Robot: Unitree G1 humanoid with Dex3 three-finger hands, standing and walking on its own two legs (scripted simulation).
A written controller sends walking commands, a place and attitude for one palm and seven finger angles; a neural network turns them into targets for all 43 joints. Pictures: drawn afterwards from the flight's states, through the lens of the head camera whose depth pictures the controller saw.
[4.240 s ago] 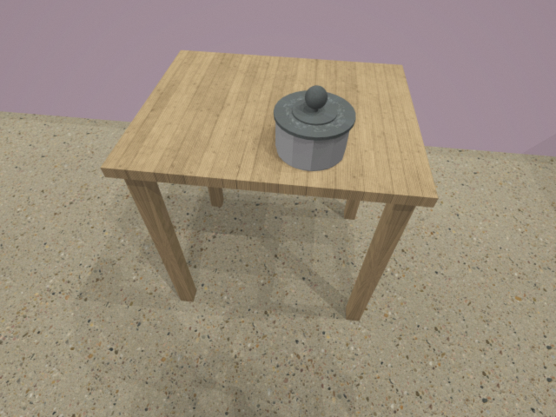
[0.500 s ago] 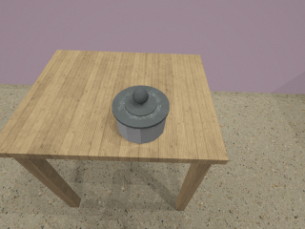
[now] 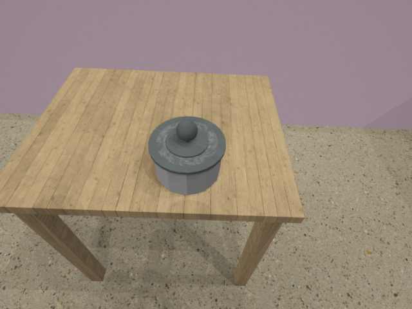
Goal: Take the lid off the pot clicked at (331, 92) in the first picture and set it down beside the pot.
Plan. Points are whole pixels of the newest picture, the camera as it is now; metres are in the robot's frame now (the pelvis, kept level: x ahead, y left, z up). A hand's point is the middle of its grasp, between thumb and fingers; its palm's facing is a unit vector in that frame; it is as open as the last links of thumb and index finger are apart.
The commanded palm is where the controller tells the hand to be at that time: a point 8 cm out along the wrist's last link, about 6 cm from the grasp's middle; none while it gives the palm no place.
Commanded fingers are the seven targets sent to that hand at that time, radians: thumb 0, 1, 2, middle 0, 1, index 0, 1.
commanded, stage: lift the closed hand beside the body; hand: left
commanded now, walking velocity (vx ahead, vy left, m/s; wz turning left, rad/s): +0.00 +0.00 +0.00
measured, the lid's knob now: (187, 130) +0.46 +0.08 +0.09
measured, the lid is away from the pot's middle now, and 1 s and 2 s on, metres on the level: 0.00 0.00 0.00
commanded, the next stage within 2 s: raise the hand higher, near the body in 0.72 s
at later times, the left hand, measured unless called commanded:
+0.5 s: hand out of the picture +0.11 +0.18 -0.04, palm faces +0.21 -0.96 -0.21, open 4.5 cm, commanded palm +0.06 +0.24 -0.02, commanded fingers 0.00 0.90 0.90 -1.12 -1.31 -1.12 -1.31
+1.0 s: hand out of the picture +0.10 +0.23 +0.01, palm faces +0.29 -0.87 -0.40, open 3.1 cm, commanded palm +0.05 +0.27 +0.05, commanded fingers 0.00 0.90 0.90 -1.30 -1.50 -1.30 -1.50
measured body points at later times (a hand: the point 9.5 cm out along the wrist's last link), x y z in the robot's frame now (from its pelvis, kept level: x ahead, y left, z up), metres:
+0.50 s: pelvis -0.03 -0.01 -0.01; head -0.04 -0.01 +0.44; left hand +0.09 +0.23 -0.03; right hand +0.21 -0.23 -0.04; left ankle -0.04 +0.09 -0.74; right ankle -0.03 -0.12 -0.74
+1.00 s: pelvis -0.02 -0.01 +0.00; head -0.02 -0.02 +0.45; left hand +0.08 +0.28 +0.03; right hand +0.16 -0.22 -0.10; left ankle -0.04 +0.09 -0.74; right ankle -0.03 -0.12 -0.74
